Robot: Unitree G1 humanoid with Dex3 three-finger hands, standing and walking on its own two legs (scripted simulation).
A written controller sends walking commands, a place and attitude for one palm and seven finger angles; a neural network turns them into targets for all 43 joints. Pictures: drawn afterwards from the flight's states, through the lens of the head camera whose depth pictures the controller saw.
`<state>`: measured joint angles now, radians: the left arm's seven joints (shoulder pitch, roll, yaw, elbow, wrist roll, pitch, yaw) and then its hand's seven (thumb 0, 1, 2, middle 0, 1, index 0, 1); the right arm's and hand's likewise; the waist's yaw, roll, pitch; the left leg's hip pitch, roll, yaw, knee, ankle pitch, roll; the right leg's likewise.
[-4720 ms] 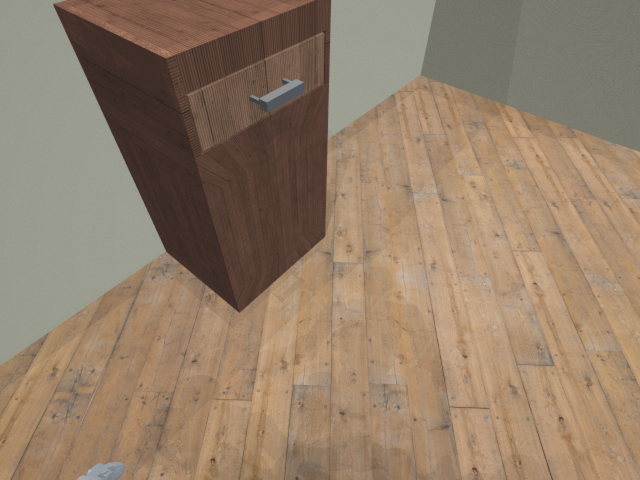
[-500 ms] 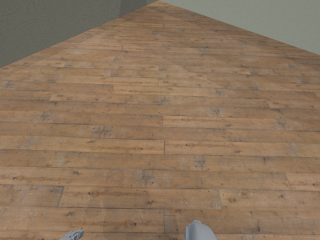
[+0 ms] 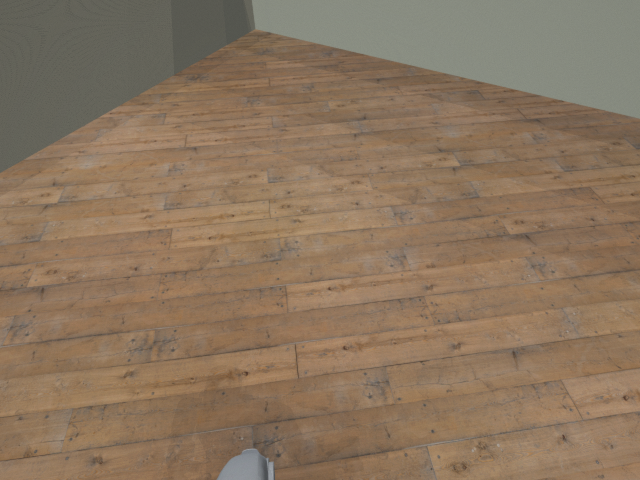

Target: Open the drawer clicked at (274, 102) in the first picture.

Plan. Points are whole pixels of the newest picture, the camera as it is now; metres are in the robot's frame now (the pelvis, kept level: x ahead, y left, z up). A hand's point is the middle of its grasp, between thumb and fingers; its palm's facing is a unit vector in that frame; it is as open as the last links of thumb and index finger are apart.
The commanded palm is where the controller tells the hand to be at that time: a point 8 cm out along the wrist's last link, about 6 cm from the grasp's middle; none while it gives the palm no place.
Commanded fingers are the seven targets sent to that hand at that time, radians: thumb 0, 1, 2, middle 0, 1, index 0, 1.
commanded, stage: walk to a spot facing it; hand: left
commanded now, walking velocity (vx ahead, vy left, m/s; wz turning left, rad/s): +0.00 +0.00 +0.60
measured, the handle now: out of the picture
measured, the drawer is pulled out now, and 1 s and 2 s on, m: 0.00 0.00 0.00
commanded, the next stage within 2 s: none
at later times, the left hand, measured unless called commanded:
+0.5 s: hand out of the picture +0.12 +0.27 -0.17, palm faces +0.30 -0.93 -0.22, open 7.4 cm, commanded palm none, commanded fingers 0.00 0.90 0.90 -0.20 -0.30 -0.20 -0.30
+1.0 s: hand out of the picture +0.08 +0.20 -0.15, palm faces +0.54 -0.79 -0.29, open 7.4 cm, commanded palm none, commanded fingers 0.00 0.90 0.90 -0.20 -0.30 -0.20 -0.30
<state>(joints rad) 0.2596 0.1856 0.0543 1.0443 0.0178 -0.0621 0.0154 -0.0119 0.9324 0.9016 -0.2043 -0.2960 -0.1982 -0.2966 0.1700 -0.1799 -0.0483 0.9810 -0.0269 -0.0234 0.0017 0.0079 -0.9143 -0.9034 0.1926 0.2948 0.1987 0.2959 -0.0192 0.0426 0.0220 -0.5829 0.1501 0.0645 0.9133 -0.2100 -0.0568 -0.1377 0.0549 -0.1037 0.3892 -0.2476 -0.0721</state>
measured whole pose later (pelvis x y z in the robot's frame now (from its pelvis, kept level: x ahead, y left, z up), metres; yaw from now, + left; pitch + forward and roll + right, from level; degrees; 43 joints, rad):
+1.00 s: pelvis +0.12 -0.01 +0.00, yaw +35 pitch +0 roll +3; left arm 0.22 0.18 0.03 0.88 0.02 0.01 0.03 0.00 0.90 0.90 -0.21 -0.30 -0.20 -0.30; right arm 0.21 -0.28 -0.10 0.93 -0.03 0.08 0.03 0.01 -0.91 -0.90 0.19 0.30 0.20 0.30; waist -0.04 0.02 0.07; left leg -0.54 0.02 0.00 1.11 -0.37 -0.08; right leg -0.16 -0.10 -0.14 0.48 -0.32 0.00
